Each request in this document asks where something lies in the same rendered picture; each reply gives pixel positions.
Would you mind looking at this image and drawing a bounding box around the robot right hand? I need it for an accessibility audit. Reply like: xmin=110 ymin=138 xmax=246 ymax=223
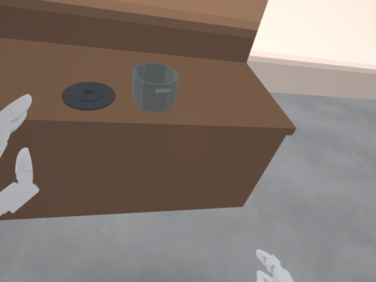
xmin=256 ymin=249 xmax=294 ymax=282

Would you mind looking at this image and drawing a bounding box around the pot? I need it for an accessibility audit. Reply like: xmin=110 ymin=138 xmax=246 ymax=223
xmin=132 ymin=63 xmax=179 ymax=112

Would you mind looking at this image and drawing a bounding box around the lid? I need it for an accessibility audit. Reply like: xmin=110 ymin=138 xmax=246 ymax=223
xmin=62 ymin=82 xmax=115 ymax=110

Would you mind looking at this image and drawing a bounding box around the table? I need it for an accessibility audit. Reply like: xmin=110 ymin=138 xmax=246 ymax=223
xmin=0 ymin=0 xmax=296 ymax=220

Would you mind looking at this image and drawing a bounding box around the robot left hand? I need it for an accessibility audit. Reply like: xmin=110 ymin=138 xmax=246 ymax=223
xmin=0 ymin=94 xmax=39 ymax=216

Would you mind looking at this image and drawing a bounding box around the knob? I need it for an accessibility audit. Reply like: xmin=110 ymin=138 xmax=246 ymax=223
xmin=82 ymin=85 xmax=95 ymax=94

